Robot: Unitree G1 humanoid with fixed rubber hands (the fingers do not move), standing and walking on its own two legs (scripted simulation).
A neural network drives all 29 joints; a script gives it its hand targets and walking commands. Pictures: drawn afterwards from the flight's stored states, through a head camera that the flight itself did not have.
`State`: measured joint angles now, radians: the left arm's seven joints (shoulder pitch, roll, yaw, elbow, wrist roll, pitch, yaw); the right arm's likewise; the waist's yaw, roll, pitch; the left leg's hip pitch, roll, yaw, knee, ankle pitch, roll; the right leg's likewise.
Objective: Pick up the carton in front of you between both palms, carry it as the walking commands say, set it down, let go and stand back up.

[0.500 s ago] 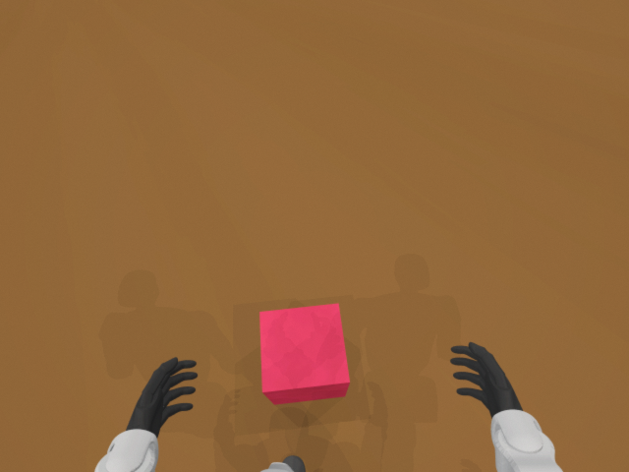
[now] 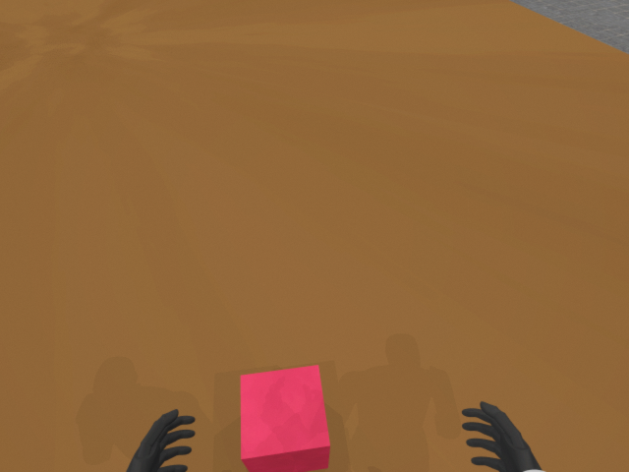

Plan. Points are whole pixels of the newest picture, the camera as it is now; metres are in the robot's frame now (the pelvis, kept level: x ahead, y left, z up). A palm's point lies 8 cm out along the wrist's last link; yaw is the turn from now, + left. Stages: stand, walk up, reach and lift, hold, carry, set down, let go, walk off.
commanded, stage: let go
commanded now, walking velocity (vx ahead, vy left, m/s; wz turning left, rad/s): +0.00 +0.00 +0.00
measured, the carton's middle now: (285, 423) +0.38 +0.10 -0.65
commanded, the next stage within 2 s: stand in 0.10 s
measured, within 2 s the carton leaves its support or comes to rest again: neither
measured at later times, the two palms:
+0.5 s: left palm out of the picture +0.14 +0.31 -0.10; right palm out of the picture +0.13 -0.26 -0.08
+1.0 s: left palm out of the picture +0.11 +0.33 -0.10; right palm out of the picture +0.09 -0.27 -0.09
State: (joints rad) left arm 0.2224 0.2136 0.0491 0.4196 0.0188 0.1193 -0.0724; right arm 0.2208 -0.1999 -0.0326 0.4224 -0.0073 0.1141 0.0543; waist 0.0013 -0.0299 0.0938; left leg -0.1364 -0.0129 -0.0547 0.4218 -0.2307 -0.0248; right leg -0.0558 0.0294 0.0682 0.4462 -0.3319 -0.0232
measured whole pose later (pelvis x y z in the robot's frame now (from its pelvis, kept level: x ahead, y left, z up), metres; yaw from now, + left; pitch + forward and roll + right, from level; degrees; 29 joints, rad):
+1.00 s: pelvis +0.00 +0.03 +0.00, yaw -2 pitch -2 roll +0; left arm 0.20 0.37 0.02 0.84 0.03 0.00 0.03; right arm 0.13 -0.34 -0.03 0.94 -0.03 -0.01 -0.02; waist -0.01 -0.03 0.02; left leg -0.18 -0.03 -0.01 0.45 -0.24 0.02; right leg -0.08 0.00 0.09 0.42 -0.31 0.02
